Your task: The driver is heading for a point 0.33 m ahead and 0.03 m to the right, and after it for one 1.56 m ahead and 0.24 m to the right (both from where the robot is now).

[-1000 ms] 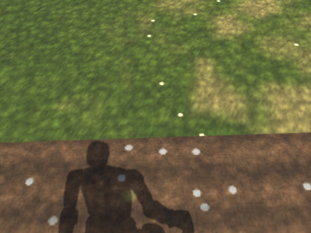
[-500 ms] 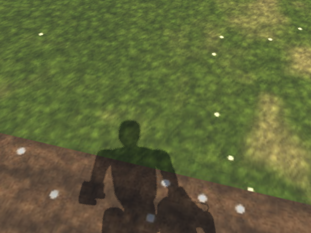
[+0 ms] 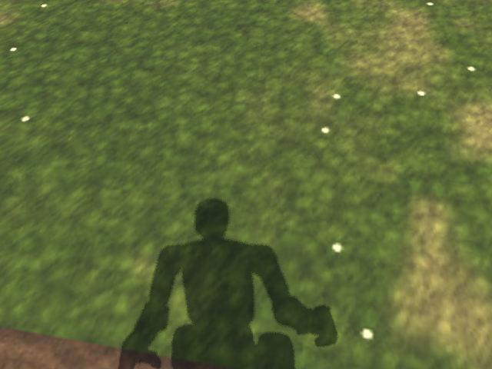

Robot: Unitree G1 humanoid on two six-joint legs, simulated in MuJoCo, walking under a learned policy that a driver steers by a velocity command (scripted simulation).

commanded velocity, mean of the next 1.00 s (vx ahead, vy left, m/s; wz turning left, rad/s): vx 0.50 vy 0.00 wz -0.36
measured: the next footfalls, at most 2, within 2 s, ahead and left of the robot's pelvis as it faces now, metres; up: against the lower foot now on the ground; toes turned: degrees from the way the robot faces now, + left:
left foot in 0.32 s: +0.36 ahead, +0.11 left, +0.00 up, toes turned -14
right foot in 0.84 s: +0.52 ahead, -0.18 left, +0.00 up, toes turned -27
